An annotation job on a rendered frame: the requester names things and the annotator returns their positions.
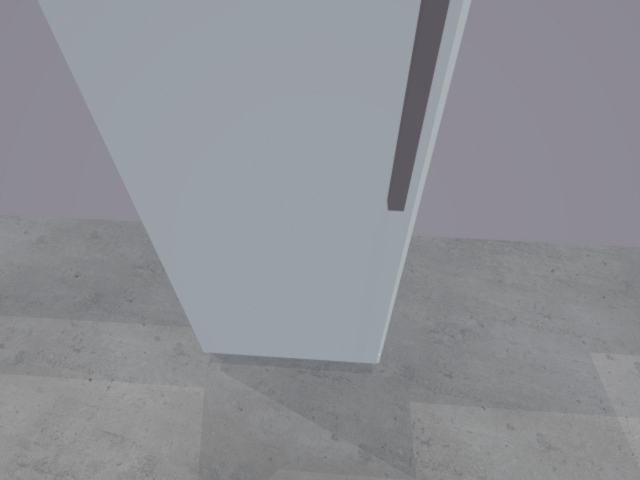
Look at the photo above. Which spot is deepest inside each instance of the handle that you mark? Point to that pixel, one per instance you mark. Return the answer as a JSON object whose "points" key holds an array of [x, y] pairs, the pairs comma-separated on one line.
{"points": [[430, 26]]}

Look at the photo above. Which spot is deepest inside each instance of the fridge door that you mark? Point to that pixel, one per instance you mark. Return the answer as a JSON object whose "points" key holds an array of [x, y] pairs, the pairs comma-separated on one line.
{"points": [[256, 139]]}

